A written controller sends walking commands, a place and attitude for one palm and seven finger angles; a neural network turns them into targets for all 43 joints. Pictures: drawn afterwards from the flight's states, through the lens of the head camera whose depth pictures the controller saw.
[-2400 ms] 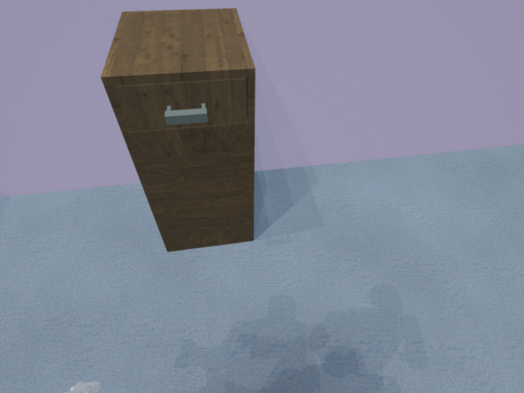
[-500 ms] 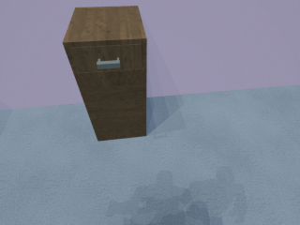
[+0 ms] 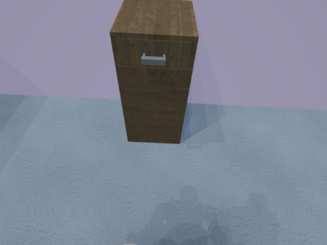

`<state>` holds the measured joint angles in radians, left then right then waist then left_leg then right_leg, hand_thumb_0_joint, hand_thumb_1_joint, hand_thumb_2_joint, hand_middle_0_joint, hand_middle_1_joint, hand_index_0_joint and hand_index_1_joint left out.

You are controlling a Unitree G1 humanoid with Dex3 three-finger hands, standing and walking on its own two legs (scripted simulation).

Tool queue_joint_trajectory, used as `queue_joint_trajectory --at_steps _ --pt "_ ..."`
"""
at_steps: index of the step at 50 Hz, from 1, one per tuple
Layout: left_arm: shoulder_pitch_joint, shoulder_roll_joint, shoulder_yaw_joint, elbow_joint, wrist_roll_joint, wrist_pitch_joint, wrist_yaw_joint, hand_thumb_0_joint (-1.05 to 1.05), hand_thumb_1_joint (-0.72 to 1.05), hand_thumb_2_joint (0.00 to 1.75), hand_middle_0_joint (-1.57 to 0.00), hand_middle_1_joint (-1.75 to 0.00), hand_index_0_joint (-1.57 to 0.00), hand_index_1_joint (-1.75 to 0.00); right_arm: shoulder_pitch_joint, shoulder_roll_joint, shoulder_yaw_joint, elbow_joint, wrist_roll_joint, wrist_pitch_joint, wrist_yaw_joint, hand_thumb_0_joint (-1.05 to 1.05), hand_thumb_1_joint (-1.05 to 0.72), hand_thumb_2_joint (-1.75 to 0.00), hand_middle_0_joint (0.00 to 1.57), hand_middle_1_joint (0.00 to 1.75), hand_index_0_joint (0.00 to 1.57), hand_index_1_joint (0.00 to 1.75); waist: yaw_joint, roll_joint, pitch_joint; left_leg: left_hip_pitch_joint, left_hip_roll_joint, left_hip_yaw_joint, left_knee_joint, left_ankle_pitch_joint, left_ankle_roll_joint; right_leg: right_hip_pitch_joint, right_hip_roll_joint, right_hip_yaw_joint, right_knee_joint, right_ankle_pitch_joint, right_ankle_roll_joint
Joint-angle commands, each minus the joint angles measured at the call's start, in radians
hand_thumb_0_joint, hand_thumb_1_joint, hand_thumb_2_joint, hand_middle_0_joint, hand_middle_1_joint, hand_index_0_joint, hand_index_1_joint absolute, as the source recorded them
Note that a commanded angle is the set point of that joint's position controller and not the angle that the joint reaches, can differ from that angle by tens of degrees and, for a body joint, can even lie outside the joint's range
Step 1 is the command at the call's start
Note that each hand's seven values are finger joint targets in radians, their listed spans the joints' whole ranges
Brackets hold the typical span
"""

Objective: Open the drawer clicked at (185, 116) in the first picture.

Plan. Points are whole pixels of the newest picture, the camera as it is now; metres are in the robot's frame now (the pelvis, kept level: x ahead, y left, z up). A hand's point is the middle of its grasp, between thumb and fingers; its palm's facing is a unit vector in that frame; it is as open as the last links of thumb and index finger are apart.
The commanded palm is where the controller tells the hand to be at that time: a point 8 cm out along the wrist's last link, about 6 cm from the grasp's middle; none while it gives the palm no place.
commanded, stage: take the last steps up to it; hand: left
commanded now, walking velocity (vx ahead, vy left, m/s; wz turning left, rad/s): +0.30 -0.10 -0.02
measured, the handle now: (153, 58) +0.88 +0.11 -0.03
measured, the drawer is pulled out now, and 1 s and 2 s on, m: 0.00 0.00 0.00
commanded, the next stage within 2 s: come to a stop and stand still in 1.00 s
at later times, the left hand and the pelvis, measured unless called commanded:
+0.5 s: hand (112, 242) +0.16 +0.15 -0.16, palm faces -0.06 -0.98 -0.17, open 7.4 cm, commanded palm none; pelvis +0.09 -0.03 +0.01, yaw -2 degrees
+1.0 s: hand (135, 224) +0.21 +0.10 -0.19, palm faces +0.06 -0.99 -0.10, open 7.4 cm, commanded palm none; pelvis +0.28 -0.06 -0.01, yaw -1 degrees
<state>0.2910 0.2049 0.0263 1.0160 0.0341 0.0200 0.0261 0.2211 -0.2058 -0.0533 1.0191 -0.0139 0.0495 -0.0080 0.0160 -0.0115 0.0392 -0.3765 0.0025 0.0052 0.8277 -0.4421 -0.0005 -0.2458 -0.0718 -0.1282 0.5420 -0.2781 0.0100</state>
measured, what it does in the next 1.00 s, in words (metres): walks ahead: right foot, then left foot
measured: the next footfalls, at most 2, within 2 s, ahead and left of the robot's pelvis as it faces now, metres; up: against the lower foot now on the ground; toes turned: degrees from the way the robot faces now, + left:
right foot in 0.54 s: +0.21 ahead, -0.17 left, +0.00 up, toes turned -9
left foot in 0.92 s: +0.37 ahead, +0.03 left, +0.00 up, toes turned +9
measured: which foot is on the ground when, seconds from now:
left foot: down 0.00-0.54, up 0.56-0.90, down 0.92-1.00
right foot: down 0.00-0.08, up 0.10-0.52, down 0.54-0.94, up 0.96-1.00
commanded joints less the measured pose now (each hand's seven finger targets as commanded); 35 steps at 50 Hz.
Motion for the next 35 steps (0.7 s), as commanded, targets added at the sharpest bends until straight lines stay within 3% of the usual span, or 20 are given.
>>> queue_joint_trajectory --at_steps 1,2,3,4,5,7,9,11,16,20,23,24,25,26,27,28,29,30,32,35 --pt "0.022 0.156 0.036 -0.024 -0.008 -0.023 -0.001 0.00 0.90 0.90 -0.20 -0.30 -0.20 -0.30 0.097 -0.027 0.009 -0.024 -0.007 -0.052 0.007 0.00 -0.90 -0.90 0.20 0.30 0.20 0.30 -0.037 -0.124 -0.011 0.227 0.014 0.093 -0.310 0.102 0.000 -0.117 -0.167 0.137 -0.182 -0.229 -0.093" --pt "0.022 0.120 0.027 -0.025 -0.013 -0.016 -0.007 0.00 0.90 0.90 -0.20 -0.30 -0.20 -0.30 0.148 -0.063 0.004 -0.001 -0.010 -0.060 0.003 0.00 -0.90 -0.90 0.20 0.30 0.20 0.30 -0.056 0.019 0.009 0.306 0.065 -0.023 -0.412 0.020 0.017 -0.225 -0.103 0.096 -0.087 -0.320 -0.053" --pt "0.012 0.065 0.016 -0.046 -0.015 -0.015 -0.016 0.00 0.90 0.90 -0.20 -0.30 -0.20 -0.30 0.206 -0.141 -0.012 0.013 -0.020 -0.065 -0.004 0.00 -0.90 -0.90 0.20 0.30 0.20 0.30 -0.078 0.239 0.052 0.302 0.254 -0.294 -0.584 -0.192 0.086 -0.335 0.003 -0.001 0.118 -0.307 0.000" --pt "-0.042 0.057 0.013 -0.080 -0.009 -0.022 -0.022 0.00 0.90 0.90 -0.20 -0.30 -0.20 -0.30 0.251 -0.203 -0.026 0.010 -0.024 -0.069 -0.010 0.00 -0.90 -0.90 0.20 0.30 0.20 0.30 -0.105 0.281 0.089 0.271 0.378 -0.511 -0.710 -0.293 0.175 -0.414 0.045 0.005 0.299 -0.289 0.001" --pt "-0.088 0.076 0.023 -0.086 0.001 -0.018 -0.020 0.00 0.90 0.90 -0.20 -0.30 -0.20 -0.30 0.253 -0.212 -0.032 0.019 -0.024 -0.071 -0.013 0.00 -0.90 -0.90 0.20 0.30 0.20 0.30 -0.103 0.254 0.118 0.220 0.412 -0.554 -0.741 -0.345 0.201 -0.447 0.015 0.080 0.448 -0.263 -0.015" --pt "-0.051 0.072 0.030 -0.050 0.003 -0.028 -0.037 0.00 0.90 0.90 -0.20 -0.30 -0.20 -0.30 0.176 -0.145 -0.013 0.002 -0.017 -0.086 -0.019 0.00 -0.90 -0.90 0.20 0.30 0.20 0.30 -0.059 0.135 0.140 0.182 0.347 -0.404 -0.727 -0.205 0.177 -0.438 -0.022 0.128 0.537 -0.124 -0.012" --pt "0.012 0.048 0.029 -0.015 0.001 -0.028 -0.046 0.00 0.90 0.90 -0.20 -0.30 -0.20 -0.30 0.150 -0.115 -0.005 0.002 -0.012 -0.102 -0.023 0.00 -0.90 -0.90 0.20 0.30 0.20 0.30 -0.029 0.123 0.089 0.211 0.281 -0.237 -0.695 -0.002 0.150 -0.380 -0.024 0.112 0.518 -0.032 0.004" --pt "0.013 0.038 0.030 -0.010 -0.003 -0.023 -0.050 0.00 0.90 0.90 -0.20 -0.30 -0.20 -0.30 0.176 -0.103 -0.007 0.016 -0.007 -0.110 -0.028 0.00 -0.90 -0.90 0.20 0.30 0.20 0.30 -0.031 0.130 0.065 0.248 0.271 -0.168 -0.681 0.110 0.149 -0.369 -0.023 0.101 0.482 0.002 0.016" --pt "-0.082 0.019 0.037 -0.039 -0.004 -0.016 -0.056 0.00 0.90 0.90 -0.20 -0.30 -0.20 -0.30 0.252 -0.094 -0.016 0.058 -0.014 -0.114 -0.033 0.00 -0.90 -0.90 0.20 0.30 0.20 0.30 -0.059 0.124 0.091 0.299 0.307 -0.135 -0.687 0.166 0.164 -0.394 -0.042 0.088 0.336 0.030 0.028" --pt "-0.164 0.006 0.040 -0.055 -0.008 -0.024 -0.061 0.00 0.90 0.90 -0.20 -0.30 -0.20 -0.30 0.272 -0.093 -0.023 0.083 -0.022 -0.110 -0.029 0.00 -0.90 -0.90 0.20 0.30 0.20 0.30 -0.081 0.139 0.114 0.252 0.308 -0.107 -0.661 0.204 0.156 -0.294 -0.027 0.051 0.181 0.010 0.020" --pt "-0.128 0.002 0.048 -0.039 -0.010 -0.036 -0.062 0.00 0.90 0.90 -0.20 -0.30 -0.20 -0.30 0.243 -0.103 -0.029 0.086 -0.027 -0.105 -0.028 0.00 -0.90 -0.90 0.20 0.30 0.20 0.30 -0.053 0.159 0.094 0.217 0.296 -0.071 -0.592 0.225 0.134 -0.153 0.006 0.011 0.068 0.009 0.004" --pt "-0.079 0.014 0.054 -0.021 -0.009 -0.044 -0.061 0.00 0.90 0.90 -0.20 -0.30 -0.20 -0.30 0.237 -0.101 -0.029 0.089 -0.026 -0.102 -0.028 0.00 -0.90 -0.90 0.20 0.30 0.20 0.30 -0.029 0.146 0.068 0.195 0.271 -0.046 -0.514 0.258 0.109 -0.045 0.029 -0.010 -0.014 0.035 -0.004" --pt "0.021 0.045 0.061 0.016 -0.008 -0.053 -0.055 0.00 0.90 0.90 -0.20 -0.30 -0.20 -0.30 0.235 -0.088 -0.027 0.094 -0.021 -0.101 -0.023 0.00 -0.90 -0.90 0.20 0.30 0.20 0.30 0.018 0.069 0.014 0.136 0.227 -0.005 -0.373 0.320 0.079 0.128 0.053 -0.013 -0.071 0.061 -0.021" --pt "0.159 0.112 0.077 0.060 -0.002 -0.068 -0.046 0.00 0.90 0.90 -0.20 -0.30 -0.20 -0.30 0.239 -0.054 -0.018 0.084 -0.009 -0.104 -0.014 0.00 -0.90 -0.90 0.20 0.30 0.20 0.30 0.079 -0.059 -0.076 -0.023 0.161 0.094 -0.117 0.268 0.038 0.362 -0.091 0.154 -0.128 -0.043 -0.079" --pt "0.290 0.231 0.101 0.090 -0.007 -0.076 -0.030 0.00 0.90 0.90 -0.20 -0.30 -0.20 -0.30 0.213 0.022 0.007 0.038 0.002 -0.111 -0.008 0.00 -0.90 -0.90 0.20 0.30 0.20 0.30 0.115 -0.312 -0.151 -0.259 0.033 0.147 0.213 -0.132 0.007 0.516 -0.341 0.543 -0.252 -0.058 -0.186" --pt "0.296 0.228 0.093 0.093 -0.021 -0.073 -0.020 0.00 0.90 0.90 -0.20 -0.30 -0.20 -0.30 0.133 -0.027 0.000 0.008 -0.001 -0.105 -0.008 0.00 -0.90 -0.90 0.20 0.30 0.20 0.30 0.129 -0.231 -0.140 -0.293 0.071 0.040 0.358 -0.165 0.032 0.408 -0.364 0.592 -0.316 -0.147 -0.230" --pt "0.211 0.194 0.084 0.077 -0.017 -0.070 -0.018 0.00 0.90 0.90 -0.20 -0.30 -0.20 -0.30 0.078 -0.015 -0.011 -0.001 -0.002 -0.103 -0.003 0.00 -0.90 -0.90 0.20 0.30 0.20 0.30 0.099 -0.199 -0.074 -0.323 0.100 0.013 0.438 -0.085 0.038 0.295 -0.336 0.572 -0.352 -0.266 -0.231" --pt "0.118 0.131 0.071 0.055 -0.016 -0.068 -0.010 0.00 0.90 0.90 -0.20 -0.30 -0.20 -0.30 0.078 -0.022 -0.015 0.001 -0.009 -0.100 0.001 0.00 -0.90 -0.90 0.20 0.30 0.20 0.30 0.052 -0.127 -0.025 -0.307 0.142 0.001 0.428 -0.004 0.037 0.211 -0.309 0.472 -0.356 -0.267 -0.212" --pt "0.037 0.053 0.041 0.034 -0.007 -0.079 -0.005 0.00 0.90 0.90 -0.20 -0.30 -0.20 -0.30 0.106 0.013 -0.012 0.022 -0.018 -0.081 0.007 0.00 -0.90 -0.90 0.20 0.30 0.20 0.30 -0.011 -0.078 0.044 -0.200 0.158 0.026 0.340 0.081 0.012 0.027 -0.236 0.280 -0.364 -0.072 -0.168" --pt "0.044 0.045 0.035 0.043 -0.001 -0.089 -0.003 0.00 0.90 0.90 -0.20 -0.30 -0.20 -0.30 0.130 0.043 -0.011 0.022 -0.017 -0.068 0.015 0.00 -0.90 -0.90 0.20 0.30 0.20 0.30 -0.041 -0.078 0.041 -0.140 0.142 0.066 0.177 0.115 -0.006 0.002 -0.199 0.184 -0.367 0.071 -0.172"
